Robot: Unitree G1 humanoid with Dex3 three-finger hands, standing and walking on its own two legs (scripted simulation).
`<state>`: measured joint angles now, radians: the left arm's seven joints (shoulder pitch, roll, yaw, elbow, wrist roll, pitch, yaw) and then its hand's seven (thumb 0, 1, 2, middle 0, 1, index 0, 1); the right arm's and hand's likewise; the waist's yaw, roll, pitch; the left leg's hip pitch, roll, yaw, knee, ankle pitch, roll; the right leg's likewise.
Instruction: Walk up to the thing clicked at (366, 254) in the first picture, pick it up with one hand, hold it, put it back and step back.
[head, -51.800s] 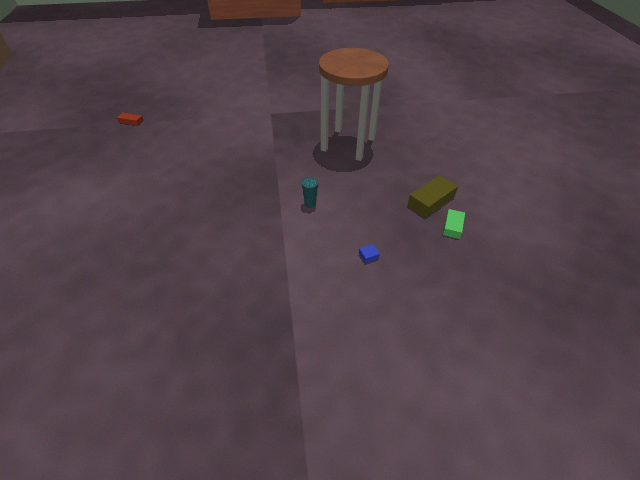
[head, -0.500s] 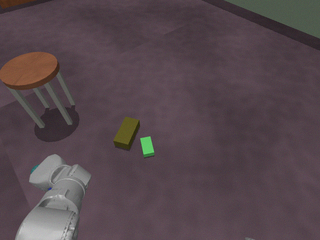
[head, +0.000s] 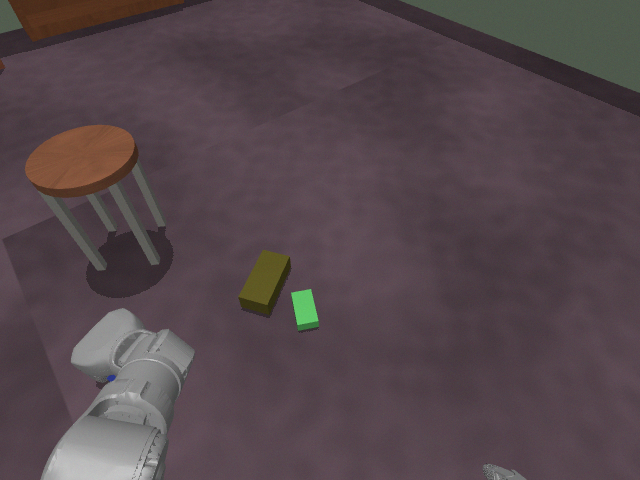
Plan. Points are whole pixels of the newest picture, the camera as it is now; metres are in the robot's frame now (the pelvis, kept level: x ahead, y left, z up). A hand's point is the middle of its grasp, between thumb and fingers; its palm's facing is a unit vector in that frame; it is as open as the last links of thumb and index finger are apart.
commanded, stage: hold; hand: left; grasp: from above
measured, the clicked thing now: (141, 373) +0.33 +0.26 -0.10
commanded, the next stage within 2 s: crouch in 1.42 s
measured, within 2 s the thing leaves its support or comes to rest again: neither
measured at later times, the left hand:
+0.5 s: hand (140, 357) +0.32 +0.24 -0.03, palm faces -0.20 -0.38 -0.90, open 8.6 cm
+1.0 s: hand (149, 354) +0.32 +0.23 -0.03, palm faces -0.19 -0.39 -0.90, open 8.7 cm
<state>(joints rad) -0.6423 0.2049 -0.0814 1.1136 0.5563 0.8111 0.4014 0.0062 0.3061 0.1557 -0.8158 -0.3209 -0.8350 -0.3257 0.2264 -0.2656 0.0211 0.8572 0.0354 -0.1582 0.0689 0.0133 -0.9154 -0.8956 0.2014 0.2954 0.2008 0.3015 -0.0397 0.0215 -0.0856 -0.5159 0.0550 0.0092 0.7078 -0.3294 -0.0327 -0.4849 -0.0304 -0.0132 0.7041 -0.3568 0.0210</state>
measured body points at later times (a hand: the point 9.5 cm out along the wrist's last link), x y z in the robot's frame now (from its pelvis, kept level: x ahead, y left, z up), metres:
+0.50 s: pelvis +0.00 +0.00 +0.01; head +0.03 -0.01 +0.46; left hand +0.33 +0.25 +0.02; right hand +0.12 -0.25 -0.11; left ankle +0.01 +0.14 -0.72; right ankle +0.00 -0.13 -0.72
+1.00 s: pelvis +0.01 -0.01 +0.01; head +0.03 -0.02 +0.46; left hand +0.33 +0.24 +0.02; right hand +0.15 -0.25 -0.11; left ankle +0.01 +0.14 -0.72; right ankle +0.00 -0.13 -0.72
